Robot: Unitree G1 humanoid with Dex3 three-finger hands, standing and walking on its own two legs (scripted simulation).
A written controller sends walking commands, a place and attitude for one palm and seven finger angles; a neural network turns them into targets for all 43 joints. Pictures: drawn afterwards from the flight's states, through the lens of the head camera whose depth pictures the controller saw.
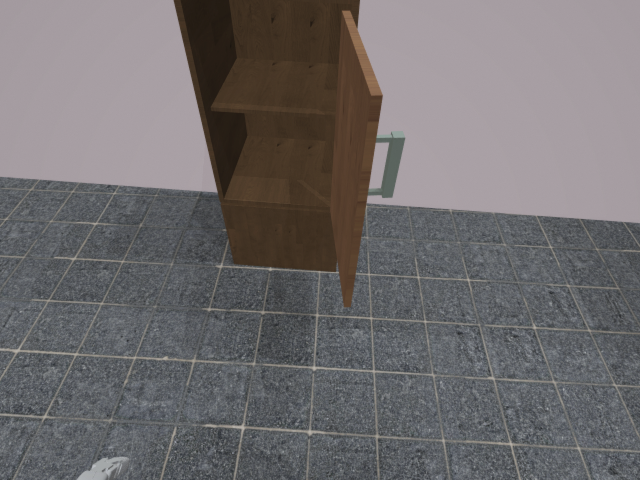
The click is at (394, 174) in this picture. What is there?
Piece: cupboard door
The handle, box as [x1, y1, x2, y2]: [368, 131, 404, 197]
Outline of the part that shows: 402,131 391,131 389,135 377,135 376,142 388,142 389,146 381,187 369,189 368,195 381,194 382,197 392,196 404,141 404,135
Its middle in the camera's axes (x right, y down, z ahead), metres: +0.11 -0.14 +0.74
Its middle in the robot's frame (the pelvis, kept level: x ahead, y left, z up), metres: +0.65 -0.08 +0.02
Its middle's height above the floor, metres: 0.79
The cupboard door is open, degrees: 99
